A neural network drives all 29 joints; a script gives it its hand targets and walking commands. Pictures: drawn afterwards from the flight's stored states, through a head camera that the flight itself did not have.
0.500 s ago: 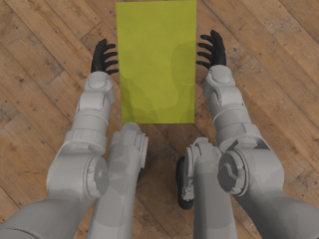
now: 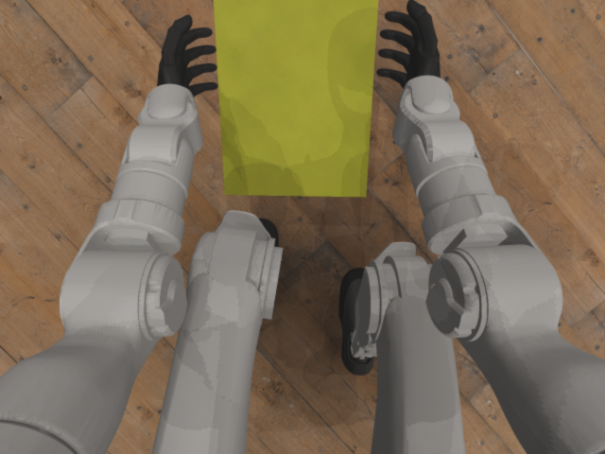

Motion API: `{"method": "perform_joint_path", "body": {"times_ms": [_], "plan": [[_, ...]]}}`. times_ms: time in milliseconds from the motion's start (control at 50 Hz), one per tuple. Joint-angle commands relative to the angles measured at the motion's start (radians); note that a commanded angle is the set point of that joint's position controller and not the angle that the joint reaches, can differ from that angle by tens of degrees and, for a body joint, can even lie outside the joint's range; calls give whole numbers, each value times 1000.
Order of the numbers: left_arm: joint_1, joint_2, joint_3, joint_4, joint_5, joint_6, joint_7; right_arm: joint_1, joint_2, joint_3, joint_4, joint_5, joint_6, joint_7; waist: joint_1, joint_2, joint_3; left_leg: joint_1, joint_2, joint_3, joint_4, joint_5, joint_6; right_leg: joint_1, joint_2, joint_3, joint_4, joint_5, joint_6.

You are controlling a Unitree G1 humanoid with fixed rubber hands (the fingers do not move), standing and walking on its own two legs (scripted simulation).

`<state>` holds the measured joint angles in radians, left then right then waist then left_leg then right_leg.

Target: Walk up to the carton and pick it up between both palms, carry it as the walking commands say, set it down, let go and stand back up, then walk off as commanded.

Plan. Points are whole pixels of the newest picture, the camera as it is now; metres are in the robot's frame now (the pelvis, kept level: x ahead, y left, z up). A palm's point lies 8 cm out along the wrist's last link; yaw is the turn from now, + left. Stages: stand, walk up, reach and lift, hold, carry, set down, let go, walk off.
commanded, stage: set down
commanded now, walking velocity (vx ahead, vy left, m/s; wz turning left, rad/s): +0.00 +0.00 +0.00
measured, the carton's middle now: (297, 82) +0.51 +0.10 -0.26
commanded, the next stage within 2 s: none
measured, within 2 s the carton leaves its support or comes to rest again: neither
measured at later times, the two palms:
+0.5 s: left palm (187, 82) +0.47 +0.23 -0.20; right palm (412, 86) +0.52 -0.05 -0.19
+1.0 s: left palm (189, 78) +0.48 +0.24 -0.20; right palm (412, 83) +0.53 -0.05 -0.20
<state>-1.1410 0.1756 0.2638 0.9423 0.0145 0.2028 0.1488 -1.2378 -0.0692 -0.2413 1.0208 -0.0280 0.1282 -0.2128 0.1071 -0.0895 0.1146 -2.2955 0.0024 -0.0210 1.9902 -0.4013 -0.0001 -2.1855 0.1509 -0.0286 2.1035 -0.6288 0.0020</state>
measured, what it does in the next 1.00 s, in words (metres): stands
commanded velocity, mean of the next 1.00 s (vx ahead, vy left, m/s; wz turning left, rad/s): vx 0.00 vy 0.00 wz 0.00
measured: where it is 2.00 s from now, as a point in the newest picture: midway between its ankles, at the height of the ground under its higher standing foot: (305, 314)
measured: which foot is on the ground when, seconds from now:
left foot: down 0.00-1.00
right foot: down 0.00-1.00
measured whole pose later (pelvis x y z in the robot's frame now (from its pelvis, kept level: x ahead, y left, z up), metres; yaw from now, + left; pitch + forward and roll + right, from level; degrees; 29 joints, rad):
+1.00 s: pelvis +0.00 +0.00 -0.03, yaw +0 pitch +38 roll +0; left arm -1.35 0.28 0.23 1.20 -0.04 0.13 0.06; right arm -1.39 -0.14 -0.23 1.16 -0.03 0.11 -0.14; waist 0.12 -0.07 0.26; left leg -2.34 0.03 0.00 2.09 -0.41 0.01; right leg -2.25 0.18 -0.02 2.22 -0.63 0.01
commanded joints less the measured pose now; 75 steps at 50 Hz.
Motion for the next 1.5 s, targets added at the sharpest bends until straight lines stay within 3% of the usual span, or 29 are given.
{"method": "perform_joint_path", "body": {"times_ms": [0, 20, 120, 200, 220, 280, 300, 320, 340, 460, 600, 660, 680, 700, 820, 840, 860, 940, 1020, 1080, 1160, 1200, 1240, 1320, 1340, 1360, 1380, 1420, 1480], "plan": [[-823, -777, -349, -275, -125, -119, -263, -572, 898, 325, -98, 51, -41, 241, 49, 33, -1118, 840, -102, 45, -35, 296, 8, 265, 85, 17, -188, 215, -19], [-850, -785, -381, -319, -145, -122, -260, -618, 882, 346, -150, 82, -49, 239, 60, 82, -1187, 914, -100, 43, -30, 354, 4, 279, 88, 13, -167, 258, -20], [-878, -695, -361, -276, -160, -137, -240, -676, 848, 370, -106, 128, -41, 249, 96, 47, -1112, 878, -87, 43, -7, 302, 13, 265, 74, 26, -136, 198, -15], [-898, -739, -374, -225, -193, -131, -253, -679, 827, 327, -80, 106, -53, 256, 64, 61, -1074, 853, -90, 15, -1, 302, 15, 241, 73, 10, -100, 201, -28], [-908, -717, -375, -245, -214, -143, -255, -687, 811, 353, -74, 114, -56, 260, 47, 7, -1111, 846, -93, 15, 14, 341, 15, 286, 69, 14, -101, 252, -24], [-880, -760, -378, -192, -229, -143, -259, -721, 803, 356, -100, 107, -67, 257, 38, 16, -1057, 847, -91, 7, 20, 373, 17, 243, 59, 14, -108, 247, -26], [-935, -717, -373, -220, -227, -150, -257, -708, 835, 364, -103, 117, -60, 264, 64, -9, -1075, 857, -96, 19, 33, 362, 18, 231, 66, 16, -97, 238, -26], [-898, -726, -365, -190, -226, -150, -258, -729, 820, 358, -104, 122, -68, 266, 41, -22, -1030, 835, -97, -8, 20, 364, 25, 218, 68, 6, -92, 245, -19], [-880, -711, -343, -147, -208, -154, -259, -725, 813, 357, -78, 118, -72, 264, 76, -30, -993, 813, -91, 9, 27, 356, 26, 199, 60, 10, -104, 224, -20], [-900, -717, -304, -96, -186, -157, -274, -709, 822, 320, -39, 97, -72, 267, 75, -46, -929, 704, -86, 16, 40, 286, 33, 199, 57, 23, -102, 204, -26], [-872, -662, -237, -63, -156, -159, -299, -744, 820, 306, -28, 83, -64, 270, 116, -101, -875, 624, -81, 34, 48, 269, 45, 202, 51, 42, -123, 208, -13], [-860, -687, -243, -38, -142, -153, -307, -722, 806, 295, -31, 70, -67, 266, 90, -75, -867, 573, -77, 25, 57, 273, 39, 207, 53, 52, -115, 243, -19], [-863, -652, -233, -42, -147, -159, -308, -715, 797, 296, -26, 75, -70, 265, 112, -83, -891, 608, -73, 35, 65, 278, 37, 224, 54, 50, -110, 233, -12], [-856, -665, -229, -1, -143, -152, -312, -694, 779, 271, -5, 65, -71, 268, 83, -55, -844, 605, -65, 33, 67, 273, 34, 176, 54, 53, -121, 221, -17], [-844, -639, -216, -5, -128, -158, -312, -695, 780, 264, -14, 54, -70, 273, 112, -57, -819, 567, -76, 29, 55, 274, 36, 160, 50, 48, -106, 223, -14], [-837, -636, -214, -6, -122, -157, -312, -667, 766, 241, 22, 41, -66, 274, 85, -47, -800, 594, -71, 26, 52, 265, 32, 136, 59, 45, -110, 205, -17], [-814, -642, -190, 19, -119, -154, -314, -685, 739, 243, 0, 40, -67, 274, 84, -76, -794, 595, -72, 26, 59, 267, 36, 125, 56, 39, -110, 194, -14], [-816, -655, -200, 12, -96, -156, -314, -654, 769, 225, 28, 22, -66, 281, 97, -38, -784, 582, -77, 27, 60, 282, 35, 116, 61, 48, -103, 222, -20], [-776, -658, -201, 20, -108, -159, -318, -647, 736, 226, 18, 7, -70, 284, 68, -101, -760, 570, -75, 1, 56, 311, 35, 112, 47, 34, -98, 250, -11], [-767, -643, -194, 33, -97, -161, -312, -615, 742, 223, 15, 3, -71, 290, 83, -46, -762, 560, -75, 15, 64, 290, 29, 90, 53, 51, -92, 227, -21], [-744, -637, -168, 55, -80, -166, -311, -587, 740, 215, 60, -15, -72, 292, 92, -86, -716, 518, -74, 7, 63, 293, 35, 72, 50, 49, -98, 234, -21], [-718, -649, -172, 72, -86, -161, -314, -587, 692, 192, 60, -32, -70, 294, 50, -69, -698, 528, -75, -1, 54, 284, 33, 55, 50, 35, -95, 226, -26], [-714, -641, -171, 82, -76, -161, -313, -600, 699, 187, 62, -24, -71, 297, 85, -37, -694, 549, -74, 1, 54, 284, 36, 43, 41, 44, -92, 209, -27], [-717, -615, -155, 86, -81, -167, -311, -598, 689, 195, 57, -37, -68, 298, 79, -81, -691, 524, -74, -2, 64, 295, 38, 51, 37, 51, -94, 232, -17], [-700, -629, -155, 105, -75, -166, -315, -572, 702, 181, 68, -38, -71, 298, 52, -65, -686, 537, -74, 0, 73, 279, 40, 27, 42, 41, -97, 213, -20], [-704, -614, -152, 85, -78, -172, -312, -535, 687, 182, 96, -53, -65, 296, 69, -66, -656, 498, -75, 7, 61, 283, 32, 29, 39, 48, -100, 232, -21], [-684, -628, -159, 107, -85, -172, -312, -558, 686, 180, 74, -52, -79, 292, 45, -94, -676, 508, -78, -6, 55, 290, 38, 56, 41, 30, -83, 250, -18], [-692, -609, -153, 97, -66, -173, -310, -557, 688, 165, 86, -49, -70, 301, 71, -43, -648, 526, -72, 10, 65, 286, 38, 20, 37, 55, -101, 222, -24], [-687, -611, -136, 86, -60, -172, -313, -552, 704, 194, 86, -50, -64, 299, 81, -103, -670, 480, -77, -6, 71, 290, 39, 61, 36, 48, -84, 251, -17]]}}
